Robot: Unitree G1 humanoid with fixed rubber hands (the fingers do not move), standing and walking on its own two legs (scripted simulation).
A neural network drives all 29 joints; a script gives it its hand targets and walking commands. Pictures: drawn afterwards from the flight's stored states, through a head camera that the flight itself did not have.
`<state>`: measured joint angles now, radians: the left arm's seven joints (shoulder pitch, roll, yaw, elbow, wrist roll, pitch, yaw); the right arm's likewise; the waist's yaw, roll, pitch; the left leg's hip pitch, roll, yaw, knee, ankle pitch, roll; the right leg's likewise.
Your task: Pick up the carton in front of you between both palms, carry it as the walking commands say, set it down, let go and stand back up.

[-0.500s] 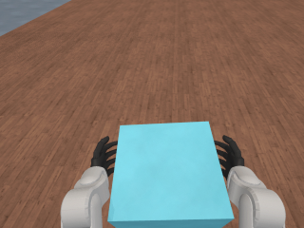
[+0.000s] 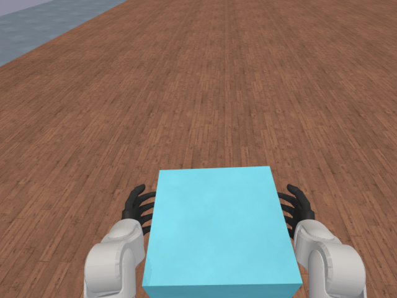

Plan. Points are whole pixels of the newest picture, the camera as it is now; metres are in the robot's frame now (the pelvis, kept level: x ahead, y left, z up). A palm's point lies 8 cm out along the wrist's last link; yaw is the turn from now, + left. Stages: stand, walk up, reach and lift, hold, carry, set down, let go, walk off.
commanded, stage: carry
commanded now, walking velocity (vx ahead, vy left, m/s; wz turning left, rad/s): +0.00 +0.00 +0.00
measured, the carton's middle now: (217, 248) +0.22 +0.00 +0.02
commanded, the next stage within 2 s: hold in 1.62 s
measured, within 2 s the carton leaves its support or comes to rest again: neither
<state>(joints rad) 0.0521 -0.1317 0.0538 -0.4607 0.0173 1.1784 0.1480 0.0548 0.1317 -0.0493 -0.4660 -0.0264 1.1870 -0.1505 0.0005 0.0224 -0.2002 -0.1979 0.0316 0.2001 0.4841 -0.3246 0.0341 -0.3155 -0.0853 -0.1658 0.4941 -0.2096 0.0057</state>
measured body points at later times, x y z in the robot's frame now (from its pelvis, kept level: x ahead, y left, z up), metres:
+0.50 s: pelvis +0.02 -0.01 +0.00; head -0.02 -0.02 +0.44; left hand +0.26 +0.14 +0.08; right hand +0.26 -0.16 +0.08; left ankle -0.04 +0.08 -0.74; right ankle +0.03 -0.12 -0.74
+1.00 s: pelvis -0.02 -0.01 +0.00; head -0.04 -0.01 +0.45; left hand +0.27 +0.14 +0.03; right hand +0.27 -0.16 +0.03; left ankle -0.04 +0.08 -0.74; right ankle +0.03 -0.12 -0.74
